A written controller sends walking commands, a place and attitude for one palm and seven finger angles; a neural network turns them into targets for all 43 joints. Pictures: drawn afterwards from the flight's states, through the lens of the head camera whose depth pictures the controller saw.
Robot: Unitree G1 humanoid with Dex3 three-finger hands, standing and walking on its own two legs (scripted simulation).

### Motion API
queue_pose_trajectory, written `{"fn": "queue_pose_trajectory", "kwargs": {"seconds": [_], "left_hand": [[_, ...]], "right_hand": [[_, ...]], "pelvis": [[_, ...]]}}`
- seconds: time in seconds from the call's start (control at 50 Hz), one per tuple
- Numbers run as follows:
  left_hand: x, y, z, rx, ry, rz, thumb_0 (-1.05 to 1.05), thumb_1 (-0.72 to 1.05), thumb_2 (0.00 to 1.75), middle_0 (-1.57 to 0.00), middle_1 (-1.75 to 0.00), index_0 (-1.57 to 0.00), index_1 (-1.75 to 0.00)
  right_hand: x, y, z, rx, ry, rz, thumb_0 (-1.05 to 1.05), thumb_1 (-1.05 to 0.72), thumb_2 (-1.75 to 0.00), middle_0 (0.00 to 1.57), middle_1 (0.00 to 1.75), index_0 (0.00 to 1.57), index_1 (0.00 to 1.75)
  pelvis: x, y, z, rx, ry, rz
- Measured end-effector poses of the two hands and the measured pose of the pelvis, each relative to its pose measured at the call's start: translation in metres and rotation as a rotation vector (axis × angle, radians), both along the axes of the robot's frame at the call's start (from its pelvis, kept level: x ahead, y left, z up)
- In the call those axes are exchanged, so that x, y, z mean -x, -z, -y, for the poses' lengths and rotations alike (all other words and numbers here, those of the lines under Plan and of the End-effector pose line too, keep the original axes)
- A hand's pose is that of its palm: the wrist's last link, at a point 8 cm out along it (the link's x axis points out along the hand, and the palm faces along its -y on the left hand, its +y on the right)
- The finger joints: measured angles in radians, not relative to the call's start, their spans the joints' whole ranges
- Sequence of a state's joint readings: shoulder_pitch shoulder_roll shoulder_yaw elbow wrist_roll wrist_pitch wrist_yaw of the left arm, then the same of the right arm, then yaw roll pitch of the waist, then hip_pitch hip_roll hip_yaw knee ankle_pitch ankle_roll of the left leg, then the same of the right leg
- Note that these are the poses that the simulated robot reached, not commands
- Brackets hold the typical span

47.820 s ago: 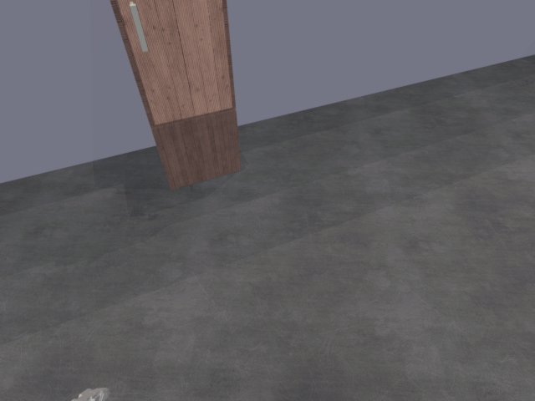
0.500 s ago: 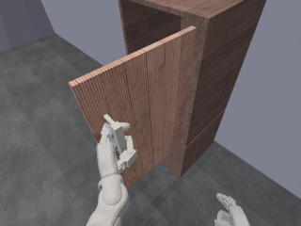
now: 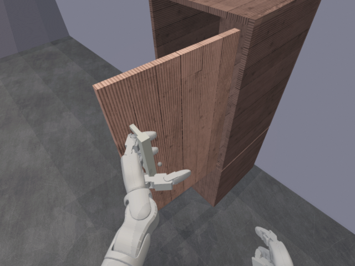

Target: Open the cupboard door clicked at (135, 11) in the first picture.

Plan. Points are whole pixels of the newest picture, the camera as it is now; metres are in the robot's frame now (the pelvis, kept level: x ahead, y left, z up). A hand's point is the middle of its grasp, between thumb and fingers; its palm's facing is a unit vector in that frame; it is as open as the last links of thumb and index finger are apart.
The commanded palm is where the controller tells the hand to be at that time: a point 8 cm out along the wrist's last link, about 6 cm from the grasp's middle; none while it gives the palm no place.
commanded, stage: open thumb and fingers to let go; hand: left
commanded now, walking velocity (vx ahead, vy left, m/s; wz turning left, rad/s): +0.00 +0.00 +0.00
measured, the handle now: (143, 152) +0.35 +0.11 +0.08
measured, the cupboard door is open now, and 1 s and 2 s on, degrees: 85 88 88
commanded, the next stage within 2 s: slide the hand sideways off the handle in 0.32 s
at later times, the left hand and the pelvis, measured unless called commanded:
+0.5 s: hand (159, 169) +0.30 +0.06 +0.08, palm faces +0.18 -0.98 -0.05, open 14.9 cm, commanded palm +0.26 +0.11 +0.08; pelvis -0.01 +0.01 +0.00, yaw +0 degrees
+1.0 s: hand (150, 189) +0.26 +0.08 +0.08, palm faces -0.10 -0.99 -0.01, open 16.2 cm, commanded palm +0.22 +0.14 +0.08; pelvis +0.00 +0.01 +0.00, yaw -2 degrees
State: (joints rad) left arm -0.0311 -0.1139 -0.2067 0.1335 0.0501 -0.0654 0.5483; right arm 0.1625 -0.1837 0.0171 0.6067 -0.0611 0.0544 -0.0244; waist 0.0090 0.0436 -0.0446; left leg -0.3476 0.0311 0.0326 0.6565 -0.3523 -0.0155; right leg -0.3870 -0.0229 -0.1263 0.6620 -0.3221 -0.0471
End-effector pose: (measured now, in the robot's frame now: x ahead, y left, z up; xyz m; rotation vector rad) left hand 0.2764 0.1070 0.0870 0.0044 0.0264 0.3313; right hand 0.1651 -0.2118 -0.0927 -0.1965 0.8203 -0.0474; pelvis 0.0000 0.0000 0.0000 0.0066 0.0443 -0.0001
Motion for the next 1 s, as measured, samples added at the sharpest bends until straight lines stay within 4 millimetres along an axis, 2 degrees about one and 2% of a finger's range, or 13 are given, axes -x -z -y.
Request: {"fn": "queue_pose_trajectory", "kwargs": {"seconds": [0.16, 0.24, 0.44, 0.48, 0.56, 0.64, 0.7, 0.82, 1.0], "left_hand": [[-0.001, 0.0, 0.001, -0.006, 0.013, 0.002, -0.01, -0.44, 0.33, -0.28, -1.02, -0.31, -1.02], [-0.001, 0.0, 0.002, -0.009, 0.021, 0.0, -0.01, -0.48, 0.31, -0.27, -0.87, -0.29, -0.87], [0.001, 0.0, -0.001, -0.007, 0.031, -0.004, -0.01, -0.5, 0.3, -0.4, -0.64, -0.4, -0.67], [0.003, 0.001, -0.003, -0.03, 0.089, 0.009, -0.01, -0.5, 0.3, -0.4, -0.6, -0.38, -0.63], [0.007, 0.002, -0.014, -0.094, 0.369, 0.04, -0.01, -0.5, 0.3, -0.32, -0.49, -0.27, -0.51], [0.008, 0.003, -0.018, -0.035, 0.508, 0.02, -0.01, -0.5, 0.3, -0.25, -0.4, -0.2, -0.41], [0.008, 0.005, -0.015, 0.021, 0.492, 0.013, -0.01, -0.5, 0.3, -0.21, -0.36, -0.18, -0.37], [0.016, 0.005, -0.01, 0.016, 0.466, 0.022, -0.01, -0.5, 0.3, -0.17, -0.34, -0.18, -0.34], [0.036, 0.004, -0.025, -0.005, 0.435, 0.016, -0.01, -0.5, 0.3, -0.17, -0.32, -0.17, -0.32]], "right_hand": [[0.009, 0.002, -0.007, -0.009, 0.007, -0.015, 0.01, -0.91, -0.9, 0.2, 0.3, 0.2, 0.3], [0.011, 0.003, -0.01, -0.014, 0.007, -0.021, 0.02, -0.91, -0.9, 0.2, 0.3, 0.2, 0.3], [0.007, 0.003, -0.017, -0.018, -0.011, -0.016, 0.02, -0.91, -0.9, 0.2, 0.3, 0.2, 0.3], [0.007, 0.002, -0.018, -0.015, -0.02, -0.012, 0.01, -0.91, -0.9, 0.2, 0.3, 0.2, 0.3], [0.01, 0.0, -0.017, -0.007, -0.021, 0.016, 0.01, -0.91, -0.9, 0.2, 0.3, 0.2, 0.3], [0.014, -0.002, -0.016, -0.017, -0.003, 0.06, 0.02, -0.91, -0.9, 0.2, 0.3, 0.2, 0.3], [0.016, -0.005, -0.016, -0.025, 0.0, 0.086, 0.02, -0.91, -0.9, 0.2, 0.3, 0.2, 0.3], [0.019, -0.01, -0.016, -0.042, 0.001, 0.112, 0.02, -0.91, -0.9, 0.2, 0.3, 0.2, 0.3], [0.012, -0.011, -0.01, -0.04, 0.002, 0.121, 0.02, -0.9, -0.9, 0.2, 0.3, 0.2, 0.3]], "pelvis": [[0.003, 0.001, -0.007, 0.002, 0.007, 0.001], [0.004, 0.002, -0.01, 0.004, 0.009, 0.0], [0.006, 0.002, -0.013, 0.007, 0.008, 0.001], [0.007, 0.002, -0.013, 0.003, 0.004, 0.002], [0.009, 0.004, -0.014, 0.001, -0.001, 0.007], [0.011, 0.003, -0.017, 0.004, 0.0, 0.017], [0.012, 0.003, -0.018, 0.001, 0.007, 0.016], [0.009, 0.002, -0.017, -0.005, 0.028, 0.011], [0.002, 0.001, -0.011, -0.004, 0.033, 0.012]]}}
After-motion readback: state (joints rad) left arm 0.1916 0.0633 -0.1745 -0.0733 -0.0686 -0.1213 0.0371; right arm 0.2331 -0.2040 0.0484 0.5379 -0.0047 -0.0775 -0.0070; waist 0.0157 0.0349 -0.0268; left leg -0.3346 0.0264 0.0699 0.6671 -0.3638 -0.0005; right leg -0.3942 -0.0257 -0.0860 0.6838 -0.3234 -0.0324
